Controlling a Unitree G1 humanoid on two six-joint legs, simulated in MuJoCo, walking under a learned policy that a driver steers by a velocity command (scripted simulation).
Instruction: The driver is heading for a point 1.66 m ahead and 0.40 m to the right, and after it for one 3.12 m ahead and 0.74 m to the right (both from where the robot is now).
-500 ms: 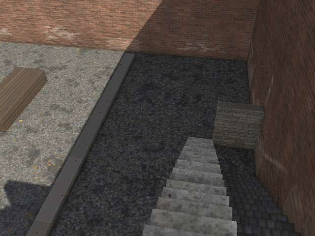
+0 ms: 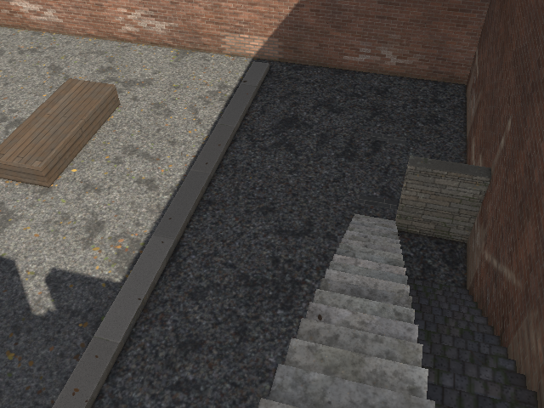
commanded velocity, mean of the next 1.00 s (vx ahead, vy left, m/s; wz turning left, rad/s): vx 0.05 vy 0.00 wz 0.00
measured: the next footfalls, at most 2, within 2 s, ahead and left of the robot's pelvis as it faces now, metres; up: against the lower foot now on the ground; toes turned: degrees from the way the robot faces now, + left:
left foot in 0.02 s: +0.04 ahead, +0.14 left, +0.00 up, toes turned -3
right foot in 0.26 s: -0.04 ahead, -0.04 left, +0.00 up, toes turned +5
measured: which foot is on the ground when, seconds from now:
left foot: up 0.00-0.00, down 0.02-1.00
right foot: down 0.00-0.02, up 0.04-0.24, down 0.26-1.00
